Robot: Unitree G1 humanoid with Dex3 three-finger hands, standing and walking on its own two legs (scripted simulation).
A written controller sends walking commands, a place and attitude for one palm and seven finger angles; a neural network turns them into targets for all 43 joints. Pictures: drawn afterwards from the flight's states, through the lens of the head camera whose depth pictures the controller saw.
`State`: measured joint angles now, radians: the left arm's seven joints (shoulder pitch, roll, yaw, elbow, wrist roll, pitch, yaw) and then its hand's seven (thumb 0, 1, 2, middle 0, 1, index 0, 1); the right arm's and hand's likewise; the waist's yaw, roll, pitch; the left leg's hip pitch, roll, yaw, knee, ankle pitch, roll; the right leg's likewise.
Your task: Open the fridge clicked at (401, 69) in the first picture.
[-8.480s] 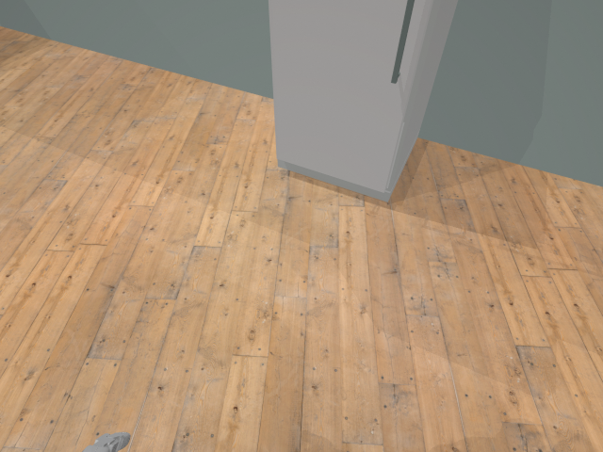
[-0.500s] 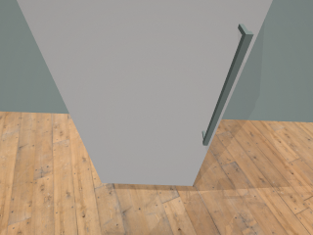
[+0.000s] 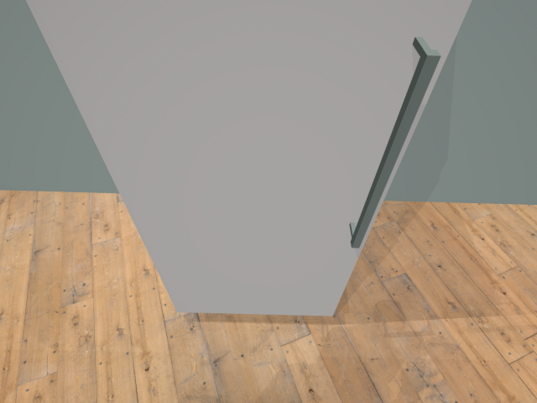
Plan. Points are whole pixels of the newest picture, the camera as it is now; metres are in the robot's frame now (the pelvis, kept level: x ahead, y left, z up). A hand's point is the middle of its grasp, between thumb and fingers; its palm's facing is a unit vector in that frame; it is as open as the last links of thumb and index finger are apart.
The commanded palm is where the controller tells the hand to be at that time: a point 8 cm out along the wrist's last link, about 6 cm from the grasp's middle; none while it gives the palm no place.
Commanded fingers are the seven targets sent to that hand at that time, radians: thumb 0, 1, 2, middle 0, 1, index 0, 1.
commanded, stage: raise the hand to about handle height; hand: right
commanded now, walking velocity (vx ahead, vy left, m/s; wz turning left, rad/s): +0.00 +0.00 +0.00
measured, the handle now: (379, 168) +0.49 -0.17 +0.08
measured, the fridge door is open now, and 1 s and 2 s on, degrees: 0 0 0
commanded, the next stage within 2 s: none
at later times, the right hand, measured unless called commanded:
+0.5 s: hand (392, 400) +0.16 -0.17 -0.07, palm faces -0.01 +1.00 +0.04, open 8.5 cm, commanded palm +0.13 -0.24 -0.05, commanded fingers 0.00 -0.39 -0.68 0.24 0.63 0.24 0.63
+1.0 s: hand (443, 369) +0.19 -0.24 -0.03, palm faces +0.01 +1.00 -0.06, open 11.6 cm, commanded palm +0.16 -0.29 -0.02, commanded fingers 0.00 0.20 -0.43 0.28 1.00 0.28 1.00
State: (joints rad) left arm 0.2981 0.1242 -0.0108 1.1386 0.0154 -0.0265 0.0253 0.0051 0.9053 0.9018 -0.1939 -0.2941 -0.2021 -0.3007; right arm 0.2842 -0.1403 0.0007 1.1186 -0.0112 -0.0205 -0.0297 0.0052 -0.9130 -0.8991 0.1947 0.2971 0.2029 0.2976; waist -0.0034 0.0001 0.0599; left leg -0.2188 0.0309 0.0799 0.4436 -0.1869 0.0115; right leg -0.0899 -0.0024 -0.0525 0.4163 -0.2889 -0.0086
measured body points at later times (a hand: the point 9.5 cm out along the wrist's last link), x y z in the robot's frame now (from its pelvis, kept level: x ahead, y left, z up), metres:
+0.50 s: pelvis -0.02 +0.00 -0.08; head +0.02 -0.02 +0.37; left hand +0.22 +0.27 -0.08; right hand +0.15 -0.22 -0.06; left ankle +0.03 +0.11 -0.74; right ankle -0.04 -0.11 -0.74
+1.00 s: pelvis -0.02 -0.02 -0.07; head +0.04 -0.03 +0.37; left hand +0.13 +0.22 -0.15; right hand +0.19 -0.29 -0.02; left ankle +0.03 +0.11 -0.74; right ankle -0.04 -0.11 -0.74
